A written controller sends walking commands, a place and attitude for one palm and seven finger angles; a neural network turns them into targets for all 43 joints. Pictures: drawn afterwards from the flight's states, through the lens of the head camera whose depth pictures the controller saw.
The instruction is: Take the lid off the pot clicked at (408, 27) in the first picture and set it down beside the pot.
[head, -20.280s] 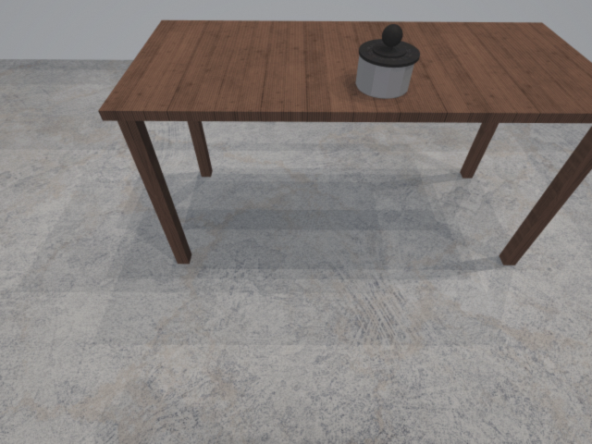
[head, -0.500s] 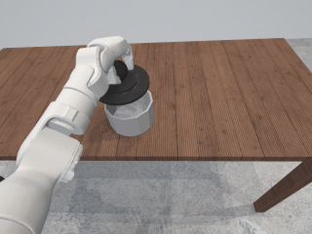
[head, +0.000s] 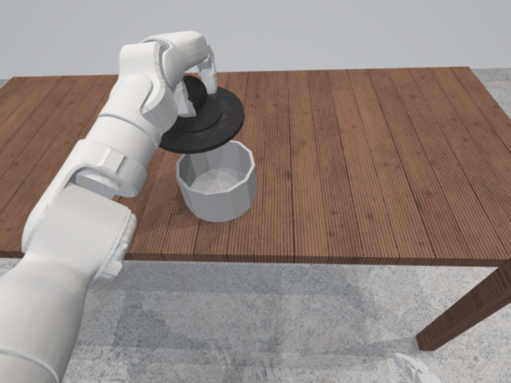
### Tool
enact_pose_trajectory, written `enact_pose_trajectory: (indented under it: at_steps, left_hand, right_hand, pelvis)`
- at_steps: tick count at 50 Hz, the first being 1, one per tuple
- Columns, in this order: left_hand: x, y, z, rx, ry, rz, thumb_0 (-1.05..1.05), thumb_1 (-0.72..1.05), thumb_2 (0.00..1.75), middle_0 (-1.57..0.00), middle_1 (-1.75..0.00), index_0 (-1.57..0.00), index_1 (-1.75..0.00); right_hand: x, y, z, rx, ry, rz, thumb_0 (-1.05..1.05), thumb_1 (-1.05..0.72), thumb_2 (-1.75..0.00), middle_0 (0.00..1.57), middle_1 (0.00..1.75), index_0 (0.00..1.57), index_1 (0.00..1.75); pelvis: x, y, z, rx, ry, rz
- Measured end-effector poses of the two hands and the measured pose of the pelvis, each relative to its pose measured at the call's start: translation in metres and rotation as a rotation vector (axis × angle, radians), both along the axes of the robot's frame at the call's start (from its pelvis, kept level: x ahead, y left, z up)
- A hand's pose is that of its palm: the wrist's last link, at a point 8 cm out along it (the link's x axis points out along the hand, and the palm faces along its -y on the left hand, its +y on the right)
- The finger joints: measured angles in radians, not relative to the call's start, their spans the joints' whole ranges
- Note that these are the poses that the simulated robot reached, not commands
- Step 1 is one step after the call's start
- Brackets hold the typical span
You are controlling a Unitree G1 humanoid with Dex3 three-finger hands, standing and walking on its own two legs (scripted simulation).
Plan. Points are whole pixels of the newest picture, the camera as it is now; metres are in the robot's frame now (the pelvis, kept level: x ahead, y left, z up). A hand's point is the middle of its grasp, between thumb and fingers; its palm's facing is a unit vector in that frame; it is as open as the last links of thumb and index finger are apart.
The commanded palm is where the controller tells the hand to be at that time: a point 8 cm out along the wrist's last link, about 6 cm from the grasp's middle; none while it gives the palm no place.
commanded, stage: lift the lid straight up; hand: left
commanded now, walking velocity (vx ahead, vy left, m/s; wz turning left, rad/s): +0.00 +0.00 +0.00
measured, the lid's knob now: (189, 93) +0.50 +0.10 +0.21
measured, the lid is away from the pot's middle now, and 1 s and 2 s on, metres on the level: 0.02 0.06 0.18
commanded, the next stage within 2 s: move the lid sideways beside the pot in 0.48 s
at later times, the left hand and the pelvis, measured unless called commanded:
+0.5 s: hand (190, 70) +0.48 +0.08 +0.26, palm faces -0.25 -0.06 -0.97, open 8.2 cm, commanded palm +0.46 +0.09 +0.33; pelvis +0.00 +0.00 +0.00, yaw +0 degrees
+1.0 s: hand (149, 78) +0.47 +0.14 +0.26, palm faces -0.23 -0.06 -0.97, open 8.2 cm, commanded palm +0.46 +0.15 +0.33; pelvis +0.00 +0.00 +0.00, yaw +0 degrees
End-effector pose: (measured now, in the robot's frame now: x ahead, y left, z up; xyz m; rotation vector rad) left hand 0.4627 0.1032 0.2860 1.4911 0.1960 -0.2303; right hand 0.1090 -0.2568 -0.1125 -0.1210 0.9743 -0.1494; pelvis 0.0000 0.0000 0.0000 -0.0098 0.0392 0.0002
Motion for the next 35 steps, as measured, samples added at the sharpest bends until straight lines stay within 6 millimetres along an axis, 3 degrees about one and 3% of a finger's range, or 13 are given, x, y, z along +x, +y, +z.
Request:
enact_pose_trajectory:
  at_steps: [17,35]
  left_hand:
    - [0.005,-0.013,0.031,0.002,-0.038,-0.006,0.01,0.11,0.89,-0.62,-0.92,-0.66,-0.91]
    - [0.004,-0.008,0.030,-0.002,-0.053,-0.018,0.00,0.11,0.89,-0.63,-0.92,-0.66,-0.91]
  right_hand:
    - [-0.005,0.008,-0.004,0.009,0.006,0.013,0.01,-0.91,-0.90,0.20,0.30,0.20,0.29]
    - [0.001,-0.001,0.002,-0.004,-0.014,0.000,0.01,-0.91,-0.90,0.20,0.30,0.20,0.29]
  pelvis:
    - [0.001,0.002,0.000,0.002,0.012,0.002]
    - [0.003,-0.001,0.001,0.003,0.001,-0.011]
